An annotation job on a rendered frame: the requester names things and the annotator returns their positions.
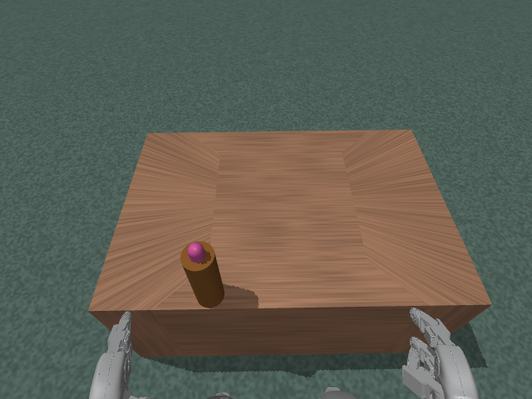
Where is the bottle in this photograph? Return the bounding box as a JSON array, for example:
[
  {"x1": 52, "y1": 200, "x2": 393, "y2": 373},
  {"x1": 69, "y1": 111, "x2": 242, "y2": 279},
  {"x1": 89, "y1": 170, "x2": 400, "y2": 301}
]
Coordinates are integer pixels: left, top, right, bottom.
[{"x1": 180, "y1": 241, "x2": 224, "y2": 308}]

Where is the left robot hand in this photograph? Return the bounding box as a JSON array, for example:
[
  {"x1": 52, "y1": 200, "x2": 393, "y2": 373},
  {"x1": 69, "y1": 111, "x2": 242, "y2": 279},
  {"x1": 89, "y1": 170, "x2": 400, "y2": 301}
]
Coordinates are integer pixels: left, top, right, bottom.
[{"x1": 89, "y1": 311, "x2": 150, "y2": 399}]

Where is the right robot hand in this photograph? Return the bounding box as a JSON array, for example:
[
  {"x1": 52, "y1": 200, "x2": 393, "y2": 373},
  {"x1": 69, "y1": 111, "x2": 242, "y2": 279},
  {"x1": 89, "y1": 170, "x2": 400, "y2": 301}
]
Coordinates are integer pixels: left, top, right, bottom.
[{"x1": 402, "y1": 308, "x2": 479, "y2": 399}]

